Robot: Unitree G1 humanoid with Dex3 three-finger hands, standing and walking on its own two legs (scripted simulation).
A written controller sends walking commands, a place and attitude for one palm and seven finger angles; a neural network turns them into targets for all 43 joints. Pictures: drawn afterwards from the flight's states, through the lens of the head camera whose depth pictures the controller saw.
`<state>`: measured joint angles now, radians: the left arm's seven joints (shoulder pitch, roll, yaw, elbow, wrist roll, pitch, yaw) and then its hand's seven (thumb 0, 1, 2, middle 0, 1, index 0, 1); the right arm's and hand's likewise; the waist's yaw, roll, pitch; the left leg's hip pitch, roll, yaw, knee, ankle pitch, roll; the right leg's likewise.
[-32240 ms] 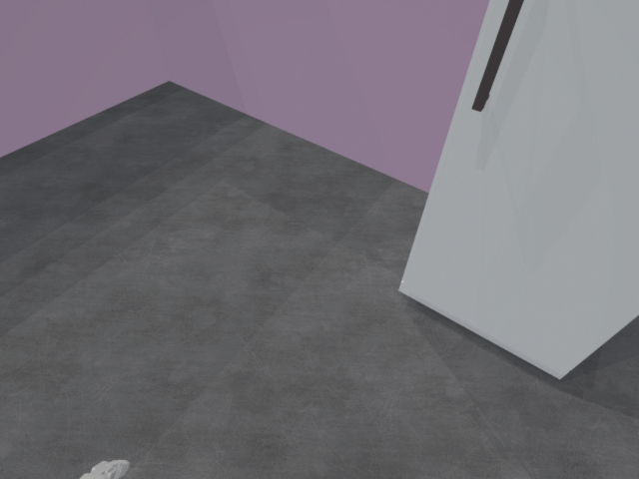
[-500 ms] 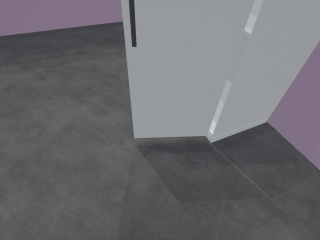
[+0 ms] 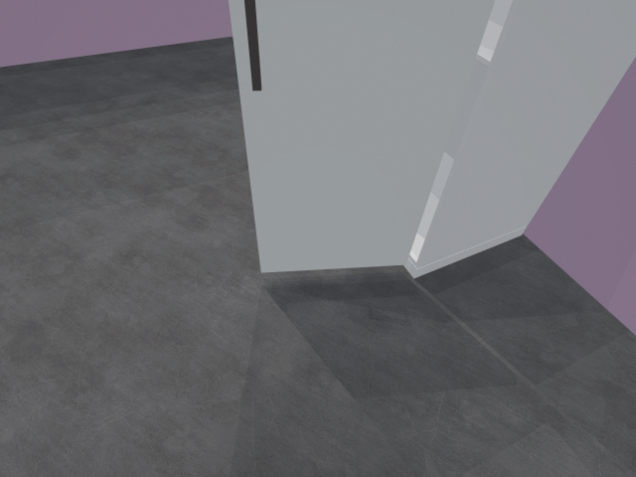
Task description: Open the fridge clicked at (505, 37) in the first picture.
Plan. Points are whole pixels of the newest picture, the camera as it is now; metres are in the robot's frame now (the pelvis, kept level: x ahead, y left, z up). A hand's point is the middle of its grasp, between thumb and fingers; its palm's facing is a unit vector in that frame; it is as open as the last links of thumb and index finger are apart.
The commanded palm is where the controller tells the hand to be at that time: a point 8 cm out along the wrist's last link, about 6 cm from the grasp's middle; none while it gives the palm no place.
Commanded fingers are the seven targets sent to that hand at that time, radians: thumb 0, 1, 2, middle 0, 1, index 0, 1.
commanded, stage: look to check the result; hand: left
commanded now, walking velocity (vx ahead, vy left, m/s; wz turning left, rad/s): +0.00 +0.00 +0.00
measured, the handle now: (250, 3) +0.89 +0.18 +0.22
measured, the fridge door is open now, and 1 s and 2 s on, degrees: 70 70 70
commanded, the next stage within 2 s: stand and wait in 0.48 s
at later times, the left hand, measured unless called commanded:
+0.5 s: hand out of the picture +0.09 +0.24 -0.16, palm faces -0.02 -0.95 -0.33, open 7.4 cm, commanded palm none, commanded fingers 0.00 0.90 0.90 -0.20 -0.30 -0.20 -0.30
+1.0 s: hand out of the picture +0.09 +0.22 -0.16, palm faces -0.03 -0.95 -0.32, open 7.4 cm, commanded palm none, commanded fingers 0.00 0.90 0.90 -0.20 -0.30 -0.20 -0.30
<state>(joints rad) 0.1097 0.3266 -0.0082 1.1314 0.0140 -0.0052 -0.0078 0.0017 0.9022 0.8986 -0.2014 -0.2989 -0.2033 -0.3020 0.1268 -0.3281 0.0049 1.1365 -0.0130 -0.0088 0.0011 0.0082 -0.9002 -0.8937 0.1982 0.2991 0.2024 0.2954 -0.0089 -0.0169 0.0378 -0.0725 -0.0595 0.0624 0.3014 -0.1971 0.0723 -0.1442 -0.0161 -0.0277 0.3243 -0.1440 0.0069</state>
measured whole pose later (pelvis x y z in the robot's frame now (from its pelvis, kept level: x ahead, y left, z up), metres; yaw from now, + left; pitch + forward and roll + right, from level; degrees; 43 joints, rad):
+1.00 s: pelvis +0.01 -0.02 +0.00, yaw +1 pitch -2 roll +0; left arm 0.10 0.34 -0.01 1.14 0.01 -0.02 -0.01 0.00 0.90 0.90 -0.20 -0.30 -0.20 -0.30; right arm 0.12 -0.34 0.01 1.14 -0.01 -0.01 0.00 0.01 -0.90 -0.89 0.20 0.30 0.20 0.30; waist -0.01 -0.01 0.04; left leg -0.04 -0.03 0.04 0.27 -0.19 0.04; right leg -0.11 0.01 -0.05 0.28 -0.14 -0.02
